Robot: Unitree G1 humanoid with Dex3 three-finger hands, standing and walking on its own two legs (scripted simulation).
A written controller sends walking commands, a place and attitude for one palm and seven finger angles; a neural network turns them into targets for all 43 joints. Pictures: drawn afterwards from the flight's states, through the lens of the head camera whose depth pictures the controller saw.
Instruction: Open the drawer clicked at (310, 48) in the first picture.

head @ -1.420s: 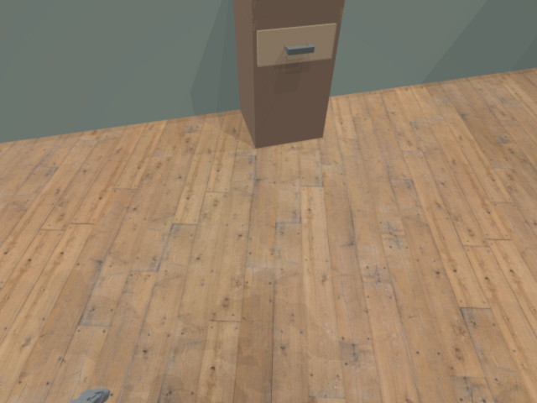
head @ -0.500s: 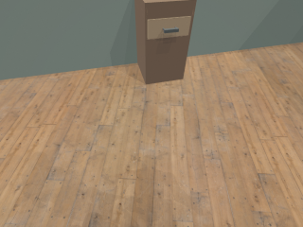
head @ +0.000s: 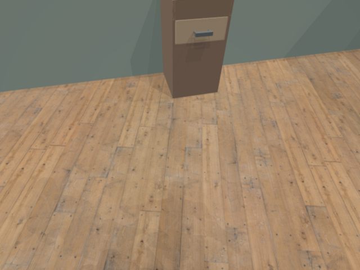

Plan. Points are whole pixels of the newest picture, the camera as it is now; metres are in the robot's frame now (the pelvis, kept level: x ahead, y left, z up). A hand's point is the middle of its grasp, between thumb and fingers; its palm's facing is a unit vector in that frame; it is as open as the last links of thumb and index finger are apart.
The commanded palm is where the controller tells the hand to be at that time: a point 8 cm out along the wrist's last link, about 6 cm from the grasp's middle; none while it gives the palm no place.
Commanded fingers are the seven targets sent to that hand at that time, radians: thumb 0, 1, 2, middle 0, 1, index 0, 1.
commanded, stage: look at it before walking up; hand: left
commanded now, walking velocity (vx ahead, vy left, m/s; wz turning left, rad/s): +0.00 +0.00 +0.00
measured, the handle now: (202, 32) +1.67 -0.08 -0.19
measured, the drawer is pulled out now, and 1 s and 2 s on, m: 0.00 0.00 0.00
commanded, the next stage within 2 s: walk to a spot facing it in 0.02 s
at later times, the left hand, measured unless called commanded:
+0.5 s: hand out of the picture +0.07 +0.17 -0.19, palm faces -0.08 -0.97 -0.22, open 7.4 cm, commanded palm none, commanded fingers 0.00 0.90 0.90 -0.20 -0.30 -0.20 -0.30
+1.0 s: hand (121, 206) +0.33 +0.21 -0.19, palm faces -0.32 -0.92 -0.22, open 7.4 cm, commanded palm none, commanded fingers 0.00 0.90 0.90 -0.20 -0.30 -0.20 -0.30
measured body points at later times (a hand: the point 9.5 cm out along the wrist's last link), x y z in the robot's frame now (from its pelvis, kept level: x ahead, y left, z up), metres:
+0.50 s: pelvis +0.06 -0.02 -0.02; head +0.06 -0.03 +0.43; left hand +0.07 +0.22 -0.17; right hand +0.04 -0.28 -0.18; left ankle +0.01 +0.12 -0.71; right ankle +0.01 -0.11 -0.75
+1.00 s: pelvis +0.24 +0.01 -0.01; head +0.26 +0.03 +0.44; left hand +0.35 +0.25 -0.17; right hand +0.25 -0.24 -0.14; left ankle +0.31 +0.10 -0.75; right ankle +0.14 -0.08 -0.65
